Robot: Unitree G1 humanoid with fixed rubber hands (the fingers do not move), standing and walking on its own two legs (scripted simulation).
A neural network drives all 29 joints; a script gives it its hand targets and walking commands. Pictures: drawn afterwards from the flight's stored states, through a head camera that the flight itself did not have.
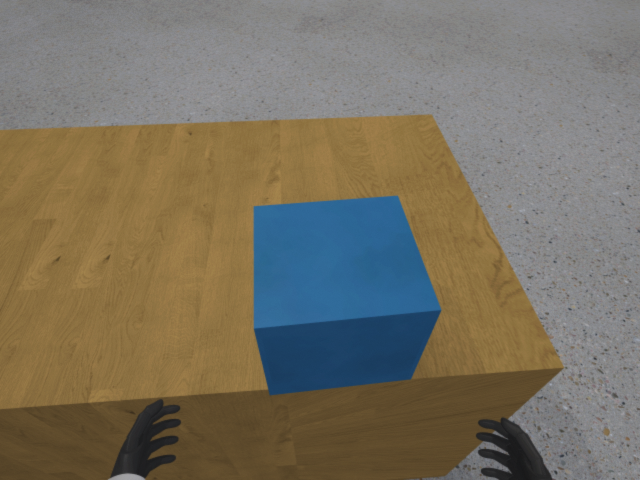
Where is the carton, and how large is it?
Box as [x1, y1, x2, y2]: [254, 196, 440, 394]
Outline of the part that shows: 397,196 254,206 254,331 270,394 409,379 411,377 439,314 440,307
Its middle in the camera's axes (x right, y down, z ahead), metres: +0.02 +0.07 +0.54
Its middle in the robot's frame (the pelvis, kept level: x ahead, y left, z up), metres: +0.36 +0.01 +0.02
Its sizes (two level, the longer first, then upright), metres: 0.202 0.189 0.184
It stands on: a pedestal, 0.72 m high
